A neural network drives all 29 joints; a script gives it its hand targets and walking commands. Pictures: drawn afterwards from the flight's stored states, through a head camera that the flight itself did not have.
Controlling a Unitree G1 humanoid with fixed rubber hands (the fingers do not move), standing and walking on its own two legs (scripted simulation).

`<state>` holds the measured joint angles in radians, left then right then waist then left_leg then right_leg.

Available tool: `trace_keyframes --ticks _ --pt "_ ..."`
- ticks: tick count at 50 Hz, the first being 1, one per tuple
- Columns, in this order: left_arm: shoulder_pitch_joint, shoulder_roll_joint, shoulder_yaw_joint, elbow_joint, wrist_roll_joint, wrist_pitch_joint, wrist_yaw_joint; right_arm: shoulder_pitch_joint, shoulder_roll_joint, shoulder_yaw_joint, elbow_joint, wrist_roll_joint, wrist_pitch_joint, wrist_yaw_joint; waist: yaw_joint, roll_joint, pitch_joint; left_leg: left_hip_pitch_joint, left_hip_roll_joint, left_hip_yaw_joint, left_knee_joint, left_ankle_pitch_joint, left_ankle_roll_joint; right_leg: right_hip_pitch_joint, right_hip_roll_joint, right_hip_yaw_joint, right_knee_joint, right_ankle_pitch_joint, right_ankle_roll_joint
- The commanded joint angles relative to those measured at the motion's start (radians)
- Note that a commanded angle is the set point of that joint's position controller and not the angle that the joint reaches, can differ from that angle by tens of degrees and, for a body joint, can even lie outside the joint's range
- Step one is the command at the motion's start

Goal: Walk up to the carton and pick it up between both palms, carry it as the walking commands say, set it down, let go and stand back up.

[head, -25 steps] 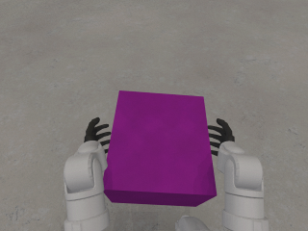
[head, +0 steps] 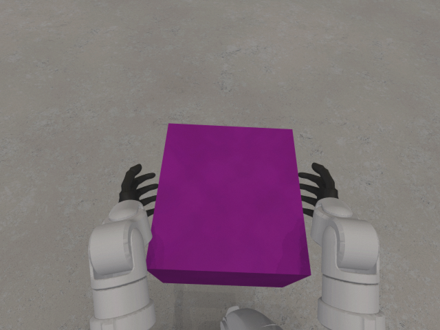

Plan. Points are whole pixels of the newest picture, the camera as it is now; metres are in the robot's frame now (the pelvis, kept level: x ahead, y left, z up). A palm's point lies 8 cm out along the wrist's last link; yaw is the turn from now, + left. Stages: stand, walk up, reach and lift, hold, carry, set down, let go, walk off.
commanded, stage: carry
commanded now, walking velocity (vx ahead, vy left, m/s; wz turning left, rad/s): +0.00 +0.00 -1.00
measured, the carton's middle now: (226, 207) +0.34 -0.01 -0.01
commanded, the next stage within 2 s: none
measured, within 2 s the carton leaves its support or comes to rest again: neither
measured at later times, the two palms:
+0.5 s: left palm (278, 146) +0.43 -0.11 +0.07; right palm out of the picture +0.28 -0.39 +0.08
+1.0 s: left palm out of the picture +0.40 -0.44 +0.07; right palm out of the picture +0.15 -0.63 +0.06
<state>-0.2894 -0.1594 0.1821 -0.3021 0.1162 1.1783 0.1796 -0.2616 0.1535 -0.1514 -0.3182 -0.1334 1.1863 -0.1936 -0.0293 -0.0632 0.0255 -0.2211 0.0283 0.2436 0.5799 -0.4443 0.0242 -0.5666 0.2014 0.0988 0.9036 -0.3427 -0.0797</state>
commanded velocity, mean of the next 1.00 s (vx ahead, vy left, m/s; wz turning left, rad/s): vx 0.00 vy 0.00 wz -1.00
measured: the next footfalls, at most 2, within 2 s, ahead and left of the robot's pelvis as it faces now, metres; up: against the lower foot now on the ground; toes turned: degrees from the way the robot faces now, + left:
right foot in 0.22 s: +0.14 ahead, -0.18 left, +0.00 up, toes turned -9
left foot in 0.52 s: +0.16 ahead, -0.04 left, +0.00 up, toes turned -19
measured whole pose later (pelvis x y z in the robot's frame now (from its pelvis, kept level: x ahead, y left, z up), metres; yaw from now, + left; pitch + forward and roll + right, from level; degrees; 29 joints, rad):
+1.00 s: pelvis +0.10 -0.30 +0.01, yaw -53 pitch +5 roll +4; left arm -0.28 -0.16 0.18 -0.30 0.11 1.22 0.21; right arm -0.26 0.15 -0.14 -0.28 -0.13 1.21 -0.20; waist 0.02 -0.07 0.05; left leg -0.44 0.03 0.15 1.07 -0.68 -0.12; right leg -0.40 0.17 0.18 0.59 -0.23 -0.13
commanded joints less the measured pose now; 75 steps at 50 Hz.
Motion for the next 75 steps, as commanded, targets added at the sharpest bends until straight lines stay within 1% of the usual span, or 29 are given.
trace_keyframes --ticks 1,8,9,10,11,12,15,17,22,24,25,27,30,39,41,42,44,47,55,57,58,59,60,63,64,68,69,71,75 --pt "-0.506 -0.922 -0.766 -0.185 -0.425 0.022 -0.300 -0.500 0.917 0.699 -0.114 0.472 -0.004 0.375 0.028 0.204 -0.444 0.551 0.479 -0.096 0.030 1.097 0.026 -0.332 -0.200 -0.117 0.262 -0.049 0.051" --pt "-0.336 -0.930 -0.761 -0.020 -0.448 0.063 -0.319 -0.496 0.827 0.655 -0.149 0.449 0.027 0.360 0.068 0.255 -0.497 0.457 0.243 0.194 0.365 1.631 -0.178 0.198 0.050 -0.426 -0.257 0.097 0.031" --pt "-0.378 -0.948 -0.761 -0.022 -0.454 0.061 -0.318 -0.514 0.846 0.669 -0.115 0.459 0.036 0.365 0.097 0.285 -0.498 0.309 0.226 0.201 0.526 1.517 -0.207 0.368 0.036 -0.373 -0.351 0.219 0.000" --pt "-0.427 -0.958 -0.765 -0.037 -0.474 0.065 -0.327 -0.515 0.865 0.667 -0.094 0.451 0.039 0.364 0.099 0.143 -0.504 0.057 0.208 0.028 0.694 0.909 -0.154 0.540 -0.031 -0.090 -0.359 0.402 -0.063" --pt "-0.464 -0.944 -0.742 -0.024 -0.470 0.067 -0.341 -0.530 0.902 0.690 -0.088 0.432 0.038 0.364 0.063 -0.140 -0.415 -0.296 0.080 0.007 0.820 -0.096 -0.160 0.695 -0.187 0.183 -0.274 1.101 -0.147" --pt "-0.459 -0.894 -0.723 -0.008 -0.459 0.075 -0.344 -0.433 0.889 0.666 -0.011 0.394 0.045 0.368 0.032 -0.183 -0.401 -0.416 0.014 -0.077 0.854 -0.371 -0.176 0.697 -0.283 0.400 -0.254 1.431 -0.189" --pt "-0.509 -0.916 -0.755 -0.025 -0.476 0.071 -0.370 -0.459 0.946 0.652 0.044 0.402 0.030 0.368 0.031 -0.070 -0.351 -0.272 -0.010 -0.211 0.537 -0.388 -0.173 0.447 -0.304 0.541 -0.421 1.029 -0.151" --pt "-0.462 -0.950 -0.730 0.053 -0.471 0.071 -0.377 -0.478 0.975 0.662 0.043 0.417 0.017 0.355 0.025 -0.211 -0.457 -0.170 -0.012 -0.214 0.363 -0.268 -0.155 0.434 -0.265 0.444 -0.414 1.092 -0.083" --pt "-0.540 -0.998 -0.786 -0.064 -0.510 0.035 -0.379 -0.553 1.006 0.681 -0.071 0.447 -0.028 0.348 0.035 -0.053 -0.549 0.146 -0.054 -0.150 -0.037 0.006 -0.122 0.383 -0.218 0.397 -0.475 0.907 0.058" --pt "-0.544 -0.994 -0.787 -0.131 -0.508 0.022 -0.372 -0.558 1.018 0.711 -0.104 0.471 -0.038 0.358 -0.004 0.159 -0.591 0.520 0.146 -0.225 -0.266 0.412 -0.021 0.087 -0.104 0.183 -0.252 0.388 0.114" --pt "-0.519 -1.013 -0.812 -0.163 -0.497 0.015 -0.351 -0.534 0.997 0.695 -0.107 0.471 -0.041 0.360 0.016 0.442 -0.657 0.699 0.379 -0.357 -0.133 0.916 0.045 -0.098 -0.037 0.066 -0.038 -0.144 0.079" --pt "-0.562 -0.993 -0.835 -0.204 -0.470 0.024 -0.325 -0.516 0.998 0.698 -0.112 0.473 -0.027 0.378 0.029 0.385 -0.600 0.615 0.548 -0.290 -0.010 1.324 0.120 -0.206 -0.140 -0.028 0.354 -0.213 0.055" --pt "-0.584 -0.961 -0.811 -0.170 -0.487 0.033 -0.330 -0.489 0.951 0.711 -0.061 0.456 -0.002 0.374 0.027 0.174 -0.484 0.620 0.517 -0.171 0.028 1.126 0.035 -0.334 -0.212 -0.098 0.264 -0.080 0.078" --pt "-0.464 -0.949 -0.784 -0.101 -0.480 0.043 -0.331 -0.525 0.893 0.699 -0.137 0.466 0.013 0.358 0.081 0.258 -0.538 0.348 0.288 0.124 0.462 1.290 -0.147 0.336 -0.024 -0.263 -0.419 0.248 0.007" --pt "-0.506 -0.956 -0.783 -0.126 -0.505 0.036 -0.340 -0.577 0.936 0.739 -0.179 0.465 0.008 0.360 0.043 -0.154 -0.547 -0.200 0.101 -0.022 0.691 -0.202 -0.148 0.705 -0.220 0.235 -0.279 1.252 -0.105" --pt "-0.498 -0.921 -0.763 -0.096 -0.493 0.049 -0.349 -0.455 0.934 0.706 -0.078 0.420 0.020 0.361 0.029 -0.245 -0.471 -0.390 0.020 -0.076 0.787 -0.413 -0.183 0.741 -0.322 0.457 -0.266 1.679 -0.137" --pt "-0.504 -0.936 -0.805 -0.110 -0.500 0.045 -0.355 -0.464 0.935 0.687 -0.050 0.429 0.012 0.370 0.038 -0.030 -0.425 -0.342 -0.009 -0.190 0.634 -0.383 -0.195 0.602 -0.314 0.516 -0.331 1.479 -0.165" --pt "-0.531 -0.937 -0.760 -0.088 -0.476 0.040 -0.368 -0.512 0.996 0.719 -0.038 0.457 0.000 0.356 0.036 -0.164 -0.518 -0.284 -0.006 -0.248 0.457 -0.263 -0.162 0.593 -0.288 0.537 -0.410 1.145 -0.106" --pt "-0.507 -0.933 -0.790 -0.193 -0.481 -0.006 -0.363 -0.443 0.989 0.720 -0.130 0.440 -0.054 0.336 0.035 0.003 -0.608 -0.203 -0.078 -0.200 0.071 -0.026 -0.121 0.832 -0.176 0.441 -0.411 1.376 0.146" --pt "-0.538 -0.900 -0.791 -0.222 -0.466 -0.009 -0.350 -0.396 0.978 0.717 -0.100 0.439 -0.046 0.343 0.005 -0.040 -0.609 0.152 -0.022 -0.167 -0.165 0.015 -0.082 0.501 -0.115 0.318 -0.295 1.640 0.324" --pt "-0.540 -0.914 -0.794 -0.217 -0.468 -0.003 -0.347 -0.447 0.963 0.719 -0.147 0.450 -0.055 0.340 -0.028 0.133 -0.615 0.431 0.092 -0.214 -0.307 0.232 -0.020 0.229 -0.046 0.202 -0.027 1.259 0.358" --pt "-0.504 -0.909 -0.806 -0.236 -0.455 -0.010 -0.336 -0.450 0.977 0.730 -0.154 0.457 -0.065 0.339 -0.011 0.498 -0.631 0.644 0.327 -0.362 -0.211 0.820 0.096 -0.081 -0.010 0.177 0.230 -0.079 0.240" --pt "-0.503 -0.889 -0.840 -0.315 -0.489 -0.021 -0.330 -0.452 0.954 0.705 -0.186 0.458 -0.066 0.339 0.031 0.436 -0.683 0.582 0.499 -0.368 -0.052 1.052 0.126 -0.115 -0.140 0.198 0.430 -0.266 0.148" --pt "-0.328 -0.867 -0.770 -0.065 -0.417 0.025 -0.336 -0.414 0.910 0.752 -0.076 0.438 -0.024 0.350 0.048 0.183 -0.482 0.431 0.529 -0.293 0.013 0.958 0.052 -0.222 -0.242 0.145 0.323 -0.197 0.088" --pt "-0.449 -0.834 -0.750 -0.114 -0.450 0.031 -0.346 -0.389 0.917 0.767 -0.027 0.426 -0.014 0.343 0.052 0.253 -0.477 0.516 0.561 -0.241 0.061 0.974 0.044 -0.262 -0.284 0.109 0.141 -0.259 0.079" --pt "-0.360 -0.883 -0.740 -0.070 -0.473 0.037 -0.364 -0.567 0.852 0.746 -0.255 0.448 -0.018 0.329 0.041 0.155 -0.514 0.315 0.358 -0.028 0.324 1.229 -0.027 0.164 -0.060 -0.156 -0.228 -0.050 0.043" --pt "-0.369 -0.924 -0.754 -0.052 -0.501 0.037 -0.378 -0.577 0.840 0.744 -0.254 0.438 -0.016 0.329 0.076 0.050 -0.502 0.142 0.276 -0.007 0.487 1.016 -0.078 0.311 -0.042 -0.102 -0.358 0.173 0.011" --pt "-0.354 -0.945 -0.733 0.060 -0.509 0.028 -0.391 -0.650 0.869 0.777 -0.285 0.439 -0.022 0.329 0.045 -0.502 -0.537 -0.422 0.015 -0.084 0.775 -0.335 -0.178 0.699 -0.268 0.438 -0.258 1.498 -0.131" --pt "-0.429 -0.921 -0.754 -0.082 -0.477 0.009 -0.369 -0.537 0.917 0.744 -0.152 0.460 -0.030 0.347 0.049 -0.107 -0.442 -0.423 -0.029 -0.213 0.557 -0.317 -0.168 0.605 -0.248 0.560 -0.300 1.429 -0.091"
